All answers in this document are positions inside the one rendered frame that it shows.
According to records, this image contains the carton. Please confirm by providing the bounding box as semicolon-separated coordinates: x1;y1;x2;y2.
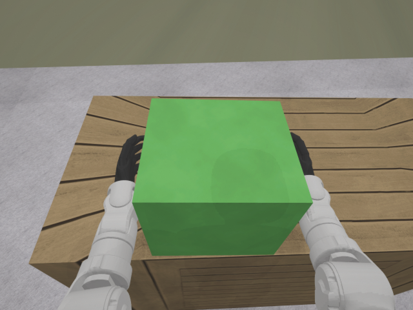
132;98;313;256

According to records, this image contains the robot right hand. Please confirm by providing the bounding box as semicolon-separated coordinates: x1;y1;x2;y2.
290;132;314;176

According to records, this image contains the left robot upper arm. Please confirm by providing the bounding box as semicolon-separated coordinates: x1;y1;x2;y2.
59;285;132;310

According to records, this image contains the pedestal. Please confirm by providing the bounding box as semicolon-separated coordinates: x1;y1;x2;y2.
28;96;413;310

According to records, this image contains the robot right forearm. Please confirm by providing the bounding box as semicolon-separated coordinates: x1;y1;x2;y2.
299;175;396;310

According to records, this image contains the right robot upper arm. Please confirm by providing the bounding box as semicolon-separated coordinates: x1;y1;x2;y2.
315;262;394;310

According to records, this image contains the robot left forearm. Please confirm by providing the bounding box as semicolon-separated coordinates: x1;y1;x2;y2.
57;180;138;310

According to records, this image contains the robot left hand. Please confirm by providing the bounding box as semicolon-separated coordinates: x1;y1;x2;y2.
115;134;145;182

